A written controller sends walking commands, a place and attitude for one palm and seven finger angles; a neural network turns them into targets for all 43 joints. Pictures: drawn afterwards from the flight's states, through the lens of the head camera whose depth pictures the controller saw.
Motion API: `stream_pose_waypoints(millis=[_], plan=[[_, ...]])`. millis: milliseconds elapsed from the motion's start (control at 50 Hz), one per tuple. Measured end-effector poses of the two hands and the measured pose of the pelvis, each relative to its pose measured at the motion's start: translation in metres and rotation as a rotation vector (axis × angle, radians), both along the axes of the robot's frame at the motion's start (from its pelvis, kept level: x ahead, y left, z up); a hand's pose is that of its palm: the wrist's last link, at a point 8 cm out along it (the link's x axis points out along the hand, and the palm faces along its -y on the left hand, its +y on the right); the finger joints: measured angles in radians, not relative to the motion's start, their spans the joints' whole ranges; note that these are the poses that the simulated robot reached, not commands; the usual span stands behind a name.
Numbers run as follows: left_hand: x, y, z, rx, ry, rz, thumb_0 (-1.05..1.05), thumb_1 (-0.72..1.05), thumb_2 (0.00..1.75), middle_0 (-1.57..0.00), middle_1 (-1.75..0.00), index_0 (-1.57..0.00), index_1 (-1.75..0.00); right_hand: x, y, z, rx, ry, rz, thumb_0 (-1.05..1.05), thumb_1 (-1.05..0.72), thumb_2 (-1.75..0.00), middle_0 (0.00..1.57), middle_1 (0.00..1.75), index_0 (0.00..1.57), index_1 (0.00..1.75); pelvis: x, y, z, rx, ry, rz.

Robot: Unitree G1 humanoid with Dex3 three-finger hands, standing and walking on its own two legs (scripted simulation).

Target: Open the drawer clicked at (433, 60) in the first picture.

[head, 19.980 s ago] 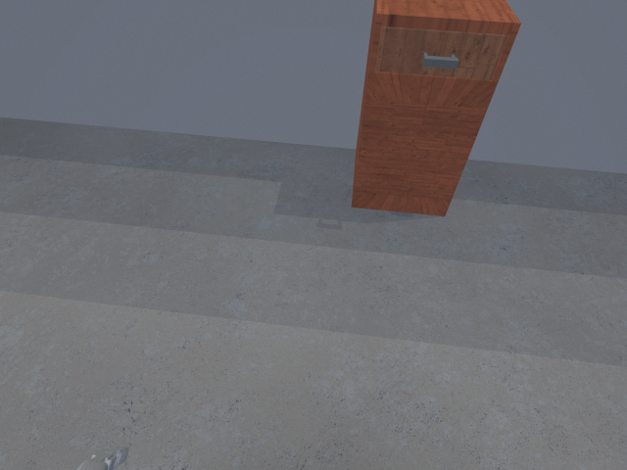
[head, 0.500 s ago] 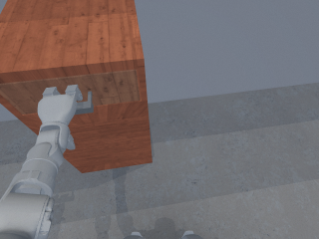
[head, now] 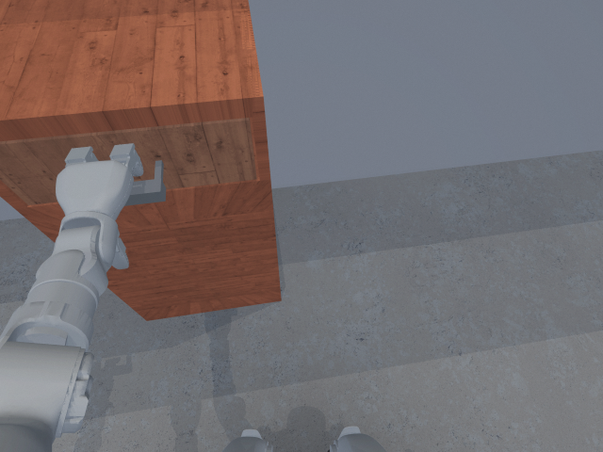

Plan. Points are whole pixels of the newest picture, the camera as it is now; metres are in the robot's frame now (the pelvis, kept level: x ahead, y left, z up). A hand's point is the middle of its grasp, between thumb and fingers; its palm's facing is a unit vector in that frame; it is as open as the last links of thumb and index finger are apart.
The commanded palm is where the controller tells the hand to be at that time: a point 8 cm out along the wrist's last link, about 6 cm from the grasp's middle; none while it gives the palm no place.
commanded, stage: lower the fingers behind the handle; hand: left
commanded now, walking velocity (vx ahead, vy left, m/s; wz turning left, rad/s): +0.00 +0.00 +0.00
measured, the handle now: (129, 182) +0.50 +0.27 +0.01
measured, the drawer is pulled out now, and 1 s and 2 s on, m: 0.00 0.00 0.00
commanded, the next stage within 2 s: lift the fingers back up to retry in 0.38 s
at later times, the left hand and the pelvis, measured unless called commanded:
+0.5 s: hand (113, 209) +0.45 +0.27 +0.01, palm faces -0.02 +0.00 -1.00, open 13.8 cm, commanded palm +0.42 +0.28 +0.05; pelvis -0.01 +0.01 +0.00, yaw +0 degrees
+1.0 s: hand (95, 190) +0.46 +0.29 +0.05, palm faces -0.02 -0.03 -1.00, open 13.7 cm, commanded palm +0.43 +0.27 +0.12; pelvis +0.02 +0.02 +0.02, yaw +0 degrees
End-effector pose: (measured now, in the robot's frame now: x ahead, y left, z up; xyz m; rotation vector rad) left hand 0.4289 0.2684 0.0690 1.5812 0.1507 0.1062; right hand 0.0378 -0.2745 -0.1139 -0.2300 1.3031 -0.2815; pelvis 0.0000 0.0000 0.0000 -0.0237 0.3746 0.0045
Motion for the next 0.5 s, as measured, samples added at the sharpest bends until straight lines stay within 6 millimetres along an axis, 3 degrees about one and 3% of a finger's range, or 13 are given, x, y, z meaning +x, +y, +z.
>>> stream_pose_waypoints(millis=[240,500], plan=[[-0.005,0.0,-0.003,-0.011,-0.003,0.005,0.0,-0.49,0.3,-0.22,-1.3,-0.32,-1.2,-0.007,0.006,-0.004,0.014,-0.008,-0.006,0.0,-0.9,-0.9,0.2,0.29,0.2,0.3,-0.008,0.0,-0.003,-0.001,-0.002,-0.003],[-0.002,0.001,-0.002,-0.008,-0.014,-0.008,0.0,-0.49,0.3,-0.26,-1.35,-0.32,-1.2,-0.017,0.011,-0.004,0.007,0.007,-0.005,0.0,-0.9,-0.9,0.2,0.29,0.2,0.3,-0.013,0.006,-0.005,-0.005,0.003,-0.002]])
